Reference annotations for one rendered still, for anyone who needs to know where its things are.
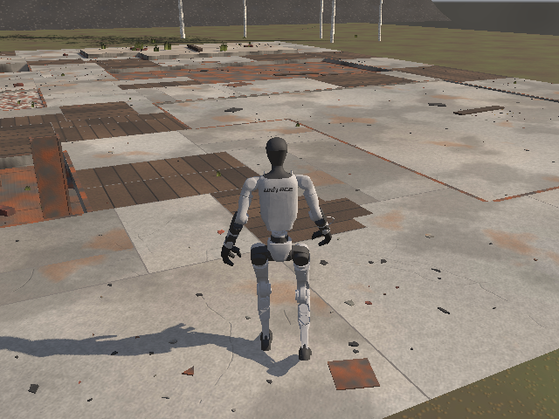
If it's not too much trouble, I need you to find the left robot foot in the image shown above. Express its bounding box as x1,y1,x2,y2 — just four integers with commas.
260,329,273,351

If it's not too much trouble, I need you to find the right robot upper arm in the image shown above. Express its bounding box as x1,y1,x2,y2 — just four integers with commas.
296,175,323,222

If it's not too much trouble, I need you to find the right robot hand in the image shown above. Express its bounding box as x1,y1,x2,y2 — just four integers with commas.
312,230,332,246

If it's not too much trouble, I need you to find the left robot hand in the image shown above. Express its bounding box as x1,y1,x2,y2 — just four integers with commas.
221,245,241,266

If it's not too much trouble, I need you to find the right robot shin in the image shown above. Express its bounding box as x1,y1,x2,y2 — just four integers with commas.
298,289,310,349

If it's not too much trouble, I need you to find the robot left forearm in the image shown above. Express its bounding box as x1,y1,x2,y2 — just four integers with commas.
224,211,243,249

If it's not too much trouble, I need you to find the robot right forearm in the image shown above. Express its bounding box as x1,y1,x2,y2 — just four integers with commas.
315,207,330,235

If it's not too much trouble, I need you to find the left robot upper arm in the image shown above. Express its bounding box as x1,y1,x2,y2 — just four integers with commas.
234,176,259,225

